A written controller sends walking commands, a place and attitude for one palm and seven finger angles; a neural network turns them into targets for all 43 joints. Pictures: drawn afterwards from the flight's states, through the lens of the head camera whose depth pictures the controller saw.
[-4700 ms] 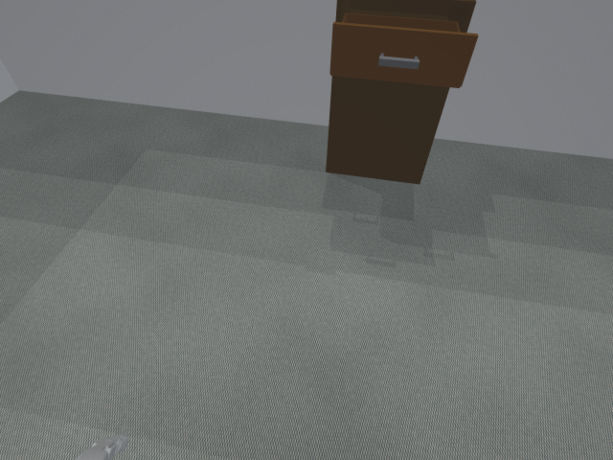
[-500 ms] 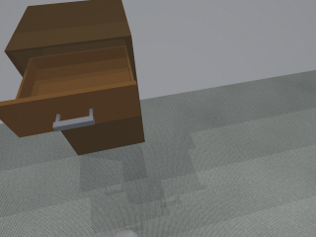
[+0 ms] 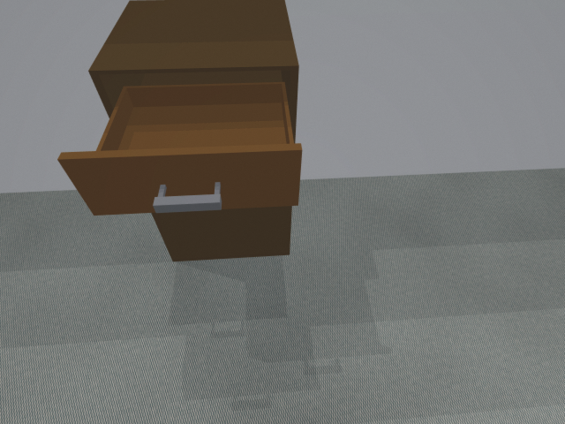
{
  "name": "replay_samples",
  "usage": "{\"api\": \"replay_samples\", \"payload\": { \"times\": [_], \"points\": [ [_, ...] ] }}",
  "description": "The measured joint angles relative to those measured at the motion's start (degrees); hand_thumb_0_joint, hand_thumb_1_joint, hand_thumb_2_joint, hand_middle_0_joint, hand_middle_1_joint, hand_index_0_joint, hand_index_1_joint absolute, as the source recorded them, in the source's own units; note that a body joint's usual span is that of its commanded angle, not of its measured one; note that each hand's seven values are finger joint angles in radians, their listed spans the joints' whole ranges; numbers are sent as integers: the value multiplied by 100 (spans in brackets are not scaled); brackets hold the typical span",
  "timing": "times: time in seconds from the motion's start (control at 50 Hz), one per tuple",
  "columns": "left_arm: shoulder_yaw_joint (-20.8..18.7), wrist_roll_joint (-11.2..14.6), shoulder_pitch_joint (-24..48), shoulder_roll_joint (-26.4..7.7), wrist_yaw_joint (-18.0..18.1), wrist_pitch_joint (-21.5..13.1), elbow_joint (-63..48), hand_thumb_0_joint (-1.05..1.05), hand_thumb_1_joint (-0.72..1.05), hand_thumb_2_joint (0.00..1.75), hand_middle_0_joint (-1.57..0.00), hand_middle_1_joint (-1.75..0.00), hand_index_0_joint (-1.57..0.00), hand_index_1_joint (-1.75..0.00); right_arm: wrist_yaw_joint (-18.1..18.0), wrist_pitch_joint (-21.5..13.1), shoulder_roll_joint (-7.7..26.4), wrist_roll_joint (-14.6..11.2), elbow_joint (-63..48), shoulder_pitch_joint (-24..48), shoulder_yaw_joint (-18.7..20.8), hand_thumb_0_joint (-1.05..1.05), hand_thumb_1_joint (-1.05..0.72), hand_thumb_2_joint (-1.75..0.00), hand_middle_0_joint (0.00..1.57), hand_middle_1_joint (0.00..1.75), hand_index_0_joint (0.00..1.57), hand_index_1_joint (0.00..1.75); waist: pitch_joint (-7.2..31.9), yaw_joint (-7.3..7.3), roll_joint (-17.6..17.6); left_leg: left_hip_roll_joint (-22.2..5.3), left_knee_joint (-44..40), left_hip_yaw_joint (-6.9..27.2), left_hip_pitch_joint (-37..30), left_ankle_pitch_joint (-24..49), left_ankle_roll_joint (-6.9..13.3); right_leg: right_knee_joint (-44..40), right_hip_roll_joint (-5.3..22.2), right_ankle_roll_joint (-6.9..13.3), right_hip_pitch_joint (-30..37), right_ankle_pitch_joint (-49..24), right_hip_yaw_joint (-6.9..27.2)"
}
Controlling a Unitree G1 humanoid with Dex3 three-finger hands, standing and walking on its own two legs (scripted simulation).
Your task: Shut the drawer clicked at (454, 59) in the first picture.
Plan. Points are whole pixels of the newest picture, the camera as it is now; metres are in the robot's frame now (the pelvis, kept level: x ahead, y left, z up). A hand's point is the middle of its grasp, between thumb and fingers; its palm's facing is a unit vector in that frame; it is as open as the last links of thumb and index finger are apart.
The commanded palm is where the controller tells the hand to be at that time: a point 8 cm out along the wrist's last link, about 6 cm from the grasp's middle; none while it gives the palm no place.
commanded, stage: take the last steps up to it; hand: left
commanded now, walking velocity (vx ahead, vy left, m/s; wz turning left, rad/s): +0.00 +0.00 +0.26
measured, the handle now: (189, 195) +0.52 +0.21 -0.02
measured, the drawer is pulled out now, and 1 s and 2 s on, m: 0.30 0.30 0.30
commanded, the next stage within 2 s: come to a stop and stand still in 1.04 s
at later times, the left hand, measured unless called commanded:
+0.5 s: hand out of the picture -0.07 +0.16 -0.17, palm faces +0.22 -0.96 -0.16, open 7.3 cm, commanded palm none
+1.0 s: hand (155, 367) +0.24 +0.24 -0.17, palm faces +0.05 -0.98 -0.17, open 7.3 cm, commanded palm none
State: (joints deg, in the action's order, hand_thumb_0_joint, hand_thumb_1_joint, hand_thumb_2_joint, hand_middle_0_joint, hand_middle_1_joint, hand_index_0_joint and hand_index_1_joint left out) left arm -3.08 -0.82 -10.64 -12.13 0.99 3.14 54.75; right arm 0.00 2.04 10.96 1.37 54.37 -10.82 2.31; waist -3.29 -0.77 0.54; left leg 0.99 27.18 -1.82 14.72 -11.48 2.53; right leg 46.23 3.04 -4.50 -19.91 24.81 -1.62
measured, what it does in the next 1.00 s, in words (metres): walks ahead: right foot, then left foot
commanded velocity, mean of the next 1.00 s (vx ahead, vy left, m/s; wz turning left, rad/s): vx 0.27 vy -0.04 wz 0.00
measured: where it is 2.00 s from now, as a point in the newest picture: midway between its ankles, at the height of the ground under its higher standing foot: outside the picture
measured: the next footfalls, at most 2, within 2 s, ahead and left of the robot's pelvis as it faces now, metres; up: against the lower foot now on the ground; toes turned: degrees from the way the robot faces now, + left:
right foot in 0.08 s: +0.04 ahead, -0.13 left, +0.00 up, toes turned -2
left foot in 0.56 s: +0.07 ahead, +0.14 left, +0.00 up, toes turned +13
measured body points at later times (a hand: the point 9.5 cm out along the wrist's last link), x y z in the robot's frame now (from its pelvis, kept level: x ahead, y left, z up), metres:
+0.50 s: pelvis +0.02 +0.01 +0.01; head +0.02 +0.01 +0.46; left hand -0.08 +0.21 -0.15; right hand +0.08 -0.23 -0.14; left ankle +0.02 +0.14 -0.71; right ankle +0.00 -0.13 -0.74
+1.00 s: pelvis +0.15 +0.06 +0.00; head +0.17 +0.07 +0.45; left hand +0.23 +0.29 -0.15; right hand +0.05 -0.14 -0.15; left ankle +0.04 +0.13 -0.74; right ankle +0.26 -0.06 -0.68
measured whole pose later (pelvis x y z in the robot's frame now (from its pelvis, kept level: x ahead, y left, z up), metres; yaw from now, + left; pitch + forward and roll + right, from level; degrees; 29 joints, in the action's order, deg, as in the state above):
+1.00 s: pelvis +0.15 +0.06 +0.00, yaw +3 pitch -1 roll +0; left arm -3.6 -1.4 -7.5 -10.8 -0.7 0.6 59.6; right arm -2.1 -3.8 3.8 1.6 66.5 -28.1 0.6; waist -3.0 -2.8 -1.8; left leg 0.3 16.7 -9.4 -3.7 -19.5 1.7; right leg 53.0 4.7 -0.5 -34.1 10.8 -4.6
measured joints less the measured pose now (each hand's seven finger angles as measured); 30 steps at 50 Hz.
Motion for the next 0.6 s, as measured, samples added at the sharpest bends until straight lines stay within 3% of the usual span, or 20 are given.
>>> {"api": "replay_samples", "payload": {
  "times": [0.06,0.08,0.14,0.22,0.28,0.4,0.5,0.56,0.6],
  "points": [
    [41,16,23,92,19,-113,-52,0,91,89,-20,-30,-20,-30,6,29,17,-21,108,-138,36,1,-90,-90,20,30,20,30,48,-36,79,55,232,71,175,-50,-96,-1136,-104,69,512,-590,-51],
    [53,1,21,140,35,-177,-42,0,91,89,-20,-30,-20,-30,10,34,43,-45,157,-180,54,1,-90,-90,20,30,20,30,61,-28,145,42,398,106,264,-110,-142,-1437,-142,212,640,-769,-88],
    [140,-36,-89,309,20,-267,-3,0,91,89,-20,-30,-20,-30,15,153,110,-35,302,-321,122,1,-90,-90,20,30,20,30,138,-48,319,43,1478,228,614,-1166,-264,-1532,-167,555,755,-802,-259],
    [138,-26,-421,427,16,-379,119,0,92,89,-20,-30,-20,-30,96,160,145,36,476,-502,183,1,-91,-90,20,30,20,29,302,6,262,-106,2949,151,1016,-916,-326,-2073,-99,593,1058,-1028,-336],
    [124,-34,-667,419,5,-470,265,0,93,89,-20,-30,-20,-30,122,90,161,53,554,-619,222,1,-91,-90,20,30,20,29,357,15,237,-321,3231,127,1093,-552,-392,-2366,-87,589,1233,-1146,-429],
    [133,-85,-1159,450,-39,-563,585,0,92,89,-20,-30,-20,-30,136,71,138,46,702,-608,228,1,-91,-90,20,30,20,29,372,190,135,-612,2453,-12,895,-552,-449,-2616,-58,519,1395,-1173,-545],
    [107,-110,-1504,430,-78,-527,905,0,92,89,-20,-30,-20,-30,138,-64,21,4,660,-371,160,1,-91,-90,20,30,20,29,318,392,-64,-565,1255,-233,494,-817,-354,-2539,23,364,1421,-1029,-545],
    [85,-65,-1689,406,-95,-457,1089,0,91,89,-20,-30,-20,-30,92,-286,-58,-18,580,-237,98,1,-91,-90,20,30,20,29,298,421,-150,-475,320,-418,21,-436,-262,-2007,84,251,1287,-662,-504],
    [77,-54,-1693,371,-102,-338,1221,1,91,89,-20,-30,-20,-30,45,-414,-189,0,539,-156,66,1,-91,-90,20,30,20,29,262,408,-297,-402,477,-568,-55,-509,-98,-940,151,351,902,-57,-343]
  ]
}}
